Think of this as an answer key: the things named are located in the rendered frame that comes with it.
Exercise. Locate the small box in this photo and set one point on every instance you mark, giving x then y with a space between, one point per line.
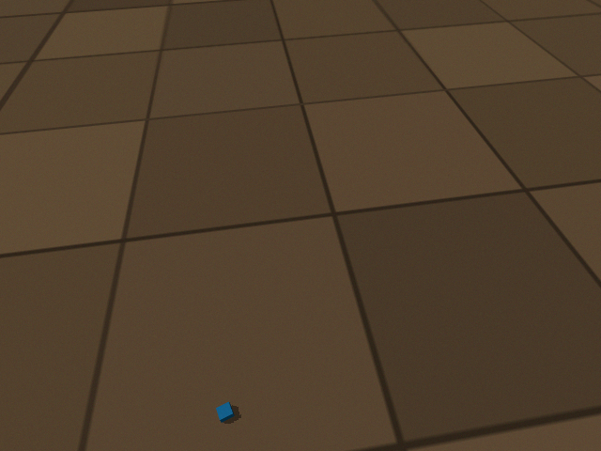
225 412

